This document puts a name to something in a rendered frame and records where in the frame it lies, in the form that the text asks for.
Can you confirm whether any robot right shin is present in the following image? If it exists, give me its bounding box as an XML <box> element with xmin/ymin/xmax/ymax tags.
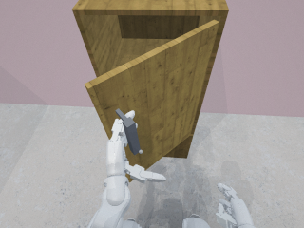
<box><xmin>190</xmin><ymin>214</ymin><xmax>200</xmax><ymax>219</ymax></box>

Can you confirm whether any handle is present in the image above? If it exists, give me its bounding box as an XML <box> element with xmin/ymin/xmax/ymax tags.
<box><xmin>115</xmin><ymin>108</ymin><xmax>141</xmax><ymax>156</ymax></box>

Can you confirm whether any left robot hand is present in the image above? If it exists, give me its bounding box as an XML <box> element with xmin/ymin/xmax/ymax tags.
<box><xmin>105</xmin><ymin>110</ymin><xmax>166</xmax><ymax>184</ymax></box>

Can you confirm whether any right robot hand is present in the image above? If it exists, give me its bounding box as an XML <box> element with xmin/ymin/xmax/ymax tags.
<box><xmin>216</xmin><ymin>183</ymin><xmax>254</xmax><ymax>228</ymax></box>

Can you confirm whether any cupboard door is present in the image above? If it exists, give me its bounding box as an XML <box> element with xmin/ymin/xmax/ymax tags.
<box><xmin>84</xmin><ymin>19</ymin><xmax>219</xmax><ymax>183</ymax></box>

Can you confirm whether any left robot forearm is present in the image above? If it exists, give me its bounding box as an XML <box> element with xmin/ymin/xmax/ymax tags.
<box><xmin>87</xmin><ymin>175</ymin><xmax>132</xmax><ymax>228</ymax></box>

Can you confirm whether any right robot thigh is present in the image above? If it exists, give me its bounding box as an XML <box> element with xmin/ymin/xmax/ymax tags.
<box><xmin>182</xmin><ymin>217</ymin><xmax>210</xmax><ymax>228</ymax></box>

